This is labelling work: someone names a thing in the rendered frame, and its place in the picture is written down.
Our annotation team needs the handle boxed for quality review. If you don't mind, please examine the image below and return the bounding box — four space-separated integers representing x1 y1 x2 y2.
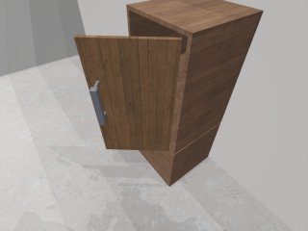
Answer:
90 81 107 125

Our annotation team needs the cupboard door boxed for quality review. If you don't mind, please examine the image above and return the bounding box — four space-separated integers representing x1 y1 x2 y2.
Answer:
74 35 182 151

